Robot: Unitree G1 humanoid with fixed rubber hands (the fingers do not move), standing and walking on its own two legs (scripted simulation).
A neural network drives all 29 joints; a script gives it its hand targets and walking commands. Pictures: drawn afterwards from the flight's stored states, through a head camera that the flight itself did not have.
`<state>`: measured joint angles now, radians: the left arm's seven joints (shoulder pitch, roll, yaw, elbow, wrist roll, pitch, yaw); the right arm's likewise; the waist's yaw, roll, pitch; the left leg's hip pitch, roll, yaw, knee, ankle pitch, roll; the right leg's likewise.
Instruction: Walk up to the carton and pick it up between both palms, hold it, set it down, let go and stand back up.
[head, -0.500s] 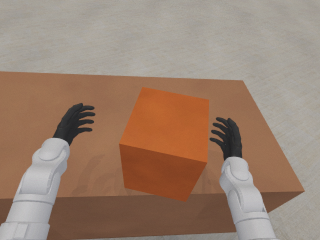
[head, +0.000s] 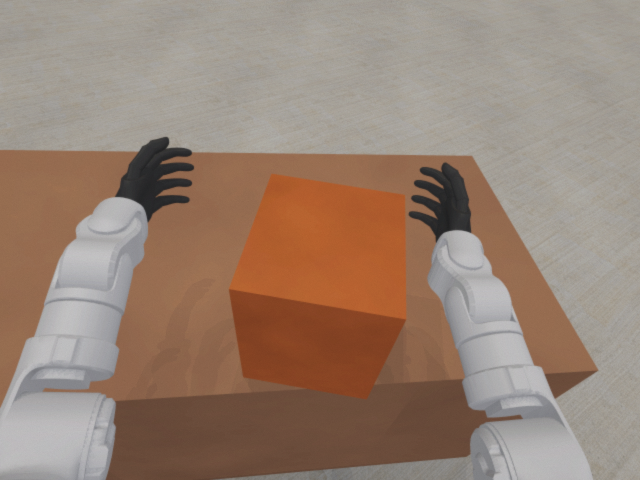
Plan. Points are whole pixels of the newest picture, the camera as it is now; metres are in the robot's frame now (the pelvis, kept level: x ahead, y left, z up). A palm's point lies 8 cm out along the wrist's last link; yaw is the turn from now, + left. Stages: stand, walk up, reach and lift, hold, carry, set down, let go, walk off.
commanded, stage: reach and lift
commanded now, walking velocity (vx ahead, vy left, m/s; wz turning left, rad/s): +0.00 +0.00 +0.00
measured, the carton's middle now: (320, 290) +0.38 -0.02 -0.02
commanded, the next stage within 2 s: none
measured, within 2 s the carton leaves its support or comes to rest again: neither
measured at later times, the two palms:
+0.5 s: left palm (152, 220) +0.41 +0.21 +0.10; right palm (448, 250) +0.37 -0.18 +0.09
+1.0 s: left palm (183, 252) +0.42 +0.18 +0.02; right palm (429, 278) +0.38 -0.18 +0.02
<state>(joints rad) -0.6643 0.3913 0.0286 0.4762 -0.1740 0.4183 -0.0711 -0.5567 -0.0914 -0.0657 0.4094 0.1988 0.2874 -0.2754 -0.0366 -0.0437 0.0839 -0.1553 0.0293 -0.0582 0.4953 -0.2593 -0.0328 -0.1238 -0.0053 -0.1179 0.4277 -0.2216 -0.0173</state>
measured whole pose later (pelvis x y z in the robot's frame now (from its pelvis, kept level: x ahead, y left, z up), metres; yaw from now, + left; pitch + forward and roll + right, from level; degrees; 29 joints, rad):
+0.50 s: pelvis +0.00 +0.00 +0.00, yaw +0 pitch -3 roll -1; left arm -0.74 0.38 -0.02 0.93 -0.17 0.07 -0.07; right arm -0.65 -0.09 -0.07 0.81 0.20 0.07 -0.27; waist -0.06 -0.03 0.07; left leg -0.18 0.03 -0.06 0.50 -0.26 -0.03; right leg -0.15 0.00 -0.12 0.42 -0.21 -0.02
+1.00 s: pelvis +0.01 +0.00 +0.00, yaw -1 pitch +13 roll -1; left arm -0.74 0.27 0.01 1.22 -0.17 -0.33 -0.05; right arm -0.65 -0.06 -0.07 1.14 0.18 -0.37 -0.23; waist -0.06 -0.02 -0.11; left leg -0.50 0.03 -0.06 0.50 -0.22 -0.03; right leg -0.46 0.00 -0.12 0.42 -0.18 -0.02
